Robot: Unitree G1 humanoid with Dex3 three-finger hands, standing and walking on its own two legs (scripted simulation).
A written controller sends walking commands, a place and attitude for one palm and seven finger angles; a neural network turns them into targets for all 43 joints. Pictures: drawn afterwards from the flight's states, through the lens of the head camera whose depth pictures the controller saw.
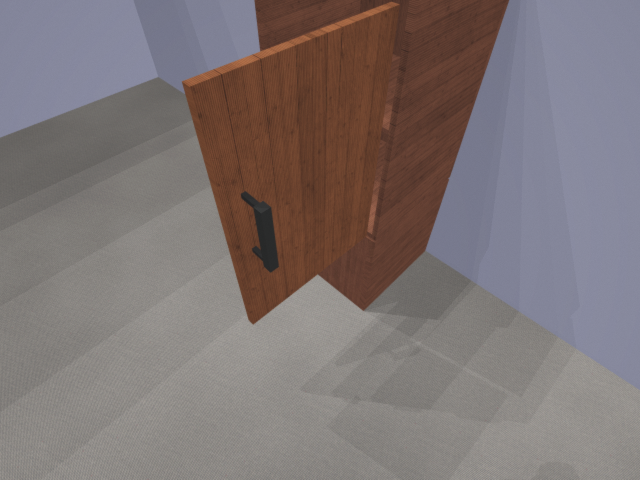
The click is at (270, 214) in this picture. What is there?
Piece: cupboard door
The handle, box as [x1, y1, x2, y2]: [241, 191, 278, 272]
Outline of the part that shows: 245,191 241,193 241,197 254,209 261,248 260,250 255,246 252,248 252,250 263,261 264,266 270,272 278,266 271,210 266,203 263,201 259,203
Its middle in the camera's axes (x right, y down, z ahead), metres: -0.11 -0.01 +0.68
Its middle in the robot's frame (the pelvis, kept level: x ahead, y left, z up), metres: +0.51 +0.14 -0.03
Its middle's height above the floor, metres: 0.74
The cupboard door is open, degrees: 88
